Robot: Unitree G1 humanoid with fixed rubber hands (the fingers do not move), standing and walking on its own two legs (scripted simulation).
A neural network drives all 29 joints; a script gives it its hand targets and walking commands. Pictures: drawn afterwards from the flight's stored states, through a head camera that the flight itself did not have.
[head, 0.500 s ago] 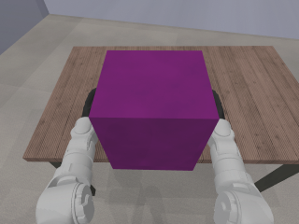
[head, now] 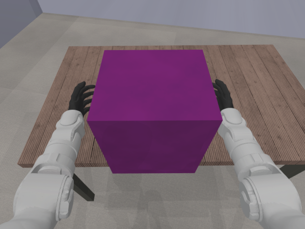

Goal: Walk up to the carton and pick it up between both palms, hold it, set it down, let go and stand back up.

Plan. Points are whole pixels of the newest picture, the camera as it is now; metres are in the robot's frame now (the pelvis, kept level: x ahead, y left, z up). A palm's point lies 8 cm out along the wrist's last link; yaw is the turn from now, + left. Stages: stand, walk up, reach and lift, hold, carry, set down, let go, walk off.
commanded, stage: set down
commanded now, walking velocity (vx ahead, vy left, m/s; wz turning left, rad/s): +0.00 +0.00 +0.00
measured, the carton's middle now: (153, 117) +0.43 -0.02 +0.04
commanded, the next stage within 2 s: none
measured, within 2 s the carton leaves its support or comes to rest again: neither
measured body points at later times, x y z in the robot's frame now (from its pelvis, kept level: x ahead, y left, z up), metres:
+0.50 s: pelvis -0.03 +0.00 +0.00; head +0.02 +0.00 +0.44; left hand +0.44 +0.21 +0.12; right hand +0.41 -0.24 +0.12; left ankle -0.03 +0.11 -0.75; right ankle -0.03 -0.13 -0.75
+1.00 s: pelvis -0.04 +0.00 +0.00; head +0.01 +0.01 +0.45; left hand +0.44 +0.23 +0.20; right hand +0.42 -0.24 +0.19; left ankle -0.03 +0.11 -0.75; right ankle -0.03 -0.13 -0.75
